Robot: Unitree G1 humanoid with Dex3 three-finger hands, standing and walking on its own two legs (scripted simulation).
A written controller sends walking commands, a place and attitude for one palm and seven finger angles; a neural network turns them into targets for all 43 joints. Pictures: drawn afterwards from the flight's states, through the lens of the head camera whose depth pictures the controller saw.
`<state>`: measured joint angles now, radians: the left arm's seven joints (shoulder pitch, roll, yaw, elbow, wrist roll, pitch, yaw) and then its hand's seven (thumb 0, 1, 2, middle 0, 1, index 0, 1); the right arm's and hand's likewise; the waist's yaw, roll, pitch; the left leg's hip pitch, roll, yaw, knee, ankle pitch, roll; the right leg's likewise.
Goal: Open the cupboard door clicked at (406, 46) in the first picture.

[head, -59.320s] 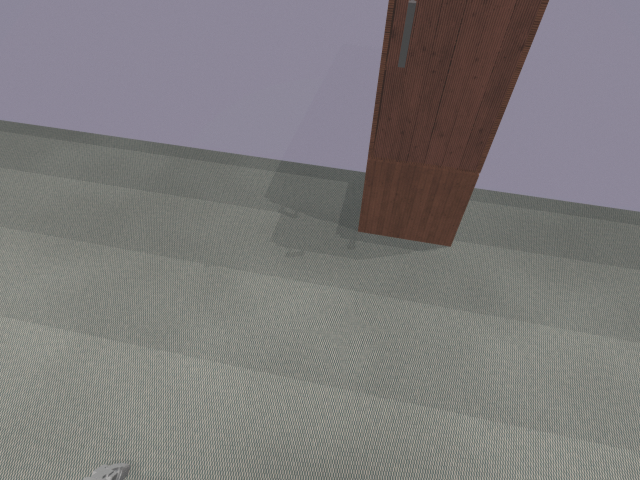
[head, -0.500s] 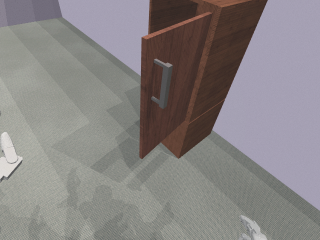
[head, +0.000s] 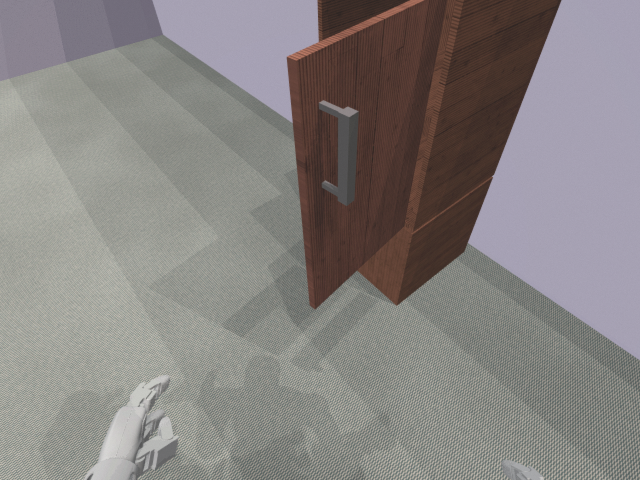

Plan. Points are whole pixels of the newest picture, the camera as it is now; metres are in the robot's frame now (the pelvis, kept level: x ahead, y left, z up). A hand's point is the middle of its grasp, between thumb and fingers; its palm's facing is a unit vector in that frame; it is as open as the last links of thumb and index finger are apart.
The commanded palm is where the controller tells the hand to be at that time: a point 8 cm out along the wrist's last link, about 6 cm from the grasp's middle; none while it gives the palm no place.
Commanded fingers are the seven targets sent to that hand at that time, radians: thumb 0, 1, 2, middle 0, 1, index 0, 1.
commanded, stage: let the arm hang, fingers relaxed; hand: left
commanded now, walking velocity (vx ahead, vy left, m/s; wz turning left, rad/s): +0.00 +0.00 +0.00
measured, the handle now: (337, 155) +0.56 -0.02 +0.11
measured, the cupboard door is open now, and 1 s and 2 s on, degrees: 98 98 98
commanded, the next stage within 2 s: look to check the result in 0.92 s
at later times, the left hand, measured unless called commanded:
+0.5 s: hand out of the picture -0.01 +0.21 -0.14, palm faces +0.00 -0.97 -0.26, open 7.3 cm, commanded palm none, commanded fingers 0.00 0.90 0.90 -0.20 -0.30 -0.20 -0.30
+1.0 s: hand out of the picture -0.03 +0.17 -0.15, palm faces +0.01 -0.99 -0.16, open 7.4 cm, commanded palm none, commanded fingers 0.00 0.90 0.90 -0.20 -0.30 -0.20 -0.30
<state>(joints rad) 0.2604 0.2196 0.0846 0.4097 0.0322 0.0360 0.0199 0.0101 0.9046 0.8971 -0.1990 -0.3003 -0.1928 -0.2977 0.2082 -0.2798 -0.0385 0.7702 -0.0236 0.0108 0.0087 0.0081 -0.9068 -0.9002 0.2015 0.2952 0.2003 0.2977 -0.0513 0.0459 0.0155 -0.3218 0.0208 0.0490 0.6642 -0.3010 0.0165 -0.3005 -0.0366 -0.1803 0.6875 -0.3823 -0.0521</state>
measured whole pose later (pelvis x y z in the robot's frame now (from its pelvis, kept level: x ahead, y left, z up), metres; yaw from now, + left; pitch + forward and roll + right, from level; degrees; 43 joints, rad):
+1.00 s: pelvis -0.01 +0.02 +0.02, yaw -2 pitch -2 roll +0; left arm 0.32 0.09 0.02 1.16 0.01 0.00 0.04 0.01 0.91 0.90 -0.20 -0.30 -0.20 -0.30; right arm 0.34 -0.10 0.00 1.16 -0.02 0.01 -0.04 0.00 -0.91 -0.90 0.20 0.29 0.20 0.30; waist -0.01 0.01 0.03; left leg -0.18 0.00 0.10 0.41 -0.20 0.03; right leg -0.18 -0.03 -0.13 0.43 -0.22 -0.03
